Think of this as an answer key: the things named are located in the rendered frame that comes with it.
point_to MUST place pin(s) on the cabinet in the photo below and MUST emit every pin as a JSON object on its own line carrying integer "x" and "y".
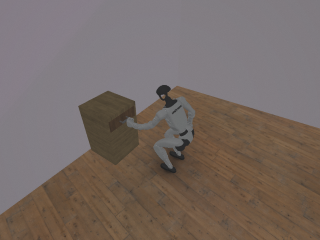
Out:
{"x": 96, "y": 115}

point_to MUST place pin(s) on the robot thigh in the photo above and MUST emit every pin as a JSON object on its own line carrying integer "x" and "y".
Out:
{"x": 171, "y": 142}
{"x": 169, "y": 133}

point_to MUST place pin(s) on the robot left thigh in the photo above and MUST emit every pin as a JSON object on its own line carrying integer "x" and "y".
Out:
{"x": 171, "y": 142}

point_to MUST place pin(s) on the robot right upper arm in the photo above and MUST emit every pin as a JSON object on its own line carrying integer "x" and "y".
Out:
{"x": 187, "y": 106}

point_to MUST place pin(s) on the drawer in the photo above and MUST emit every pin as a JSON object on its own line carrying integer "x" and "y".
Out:
{"x": 115, "y": 123}

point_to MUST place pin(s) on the robot left hand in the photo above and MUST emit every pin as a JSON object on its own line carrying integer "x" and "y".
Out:
{"x": 130, "y": 122}

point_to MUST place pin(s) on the left robot forearm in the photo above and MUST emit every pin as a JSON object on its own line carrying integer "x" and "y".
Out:
{"x": 145, "y": 126}

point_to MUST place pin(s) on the right robot forearm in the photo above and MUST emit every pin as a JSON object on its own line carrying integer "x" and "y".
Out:
{"x": 190, "y": 119}

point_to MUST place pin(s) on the robot right thigh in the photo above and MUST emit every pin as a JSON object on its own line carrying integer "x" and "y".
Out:
{"x": 169, "y": 133}

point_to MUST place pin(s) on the robot left upper arm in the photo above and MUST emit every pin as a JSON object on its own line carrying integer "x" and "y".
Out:
{"x": 160, "y": 115}

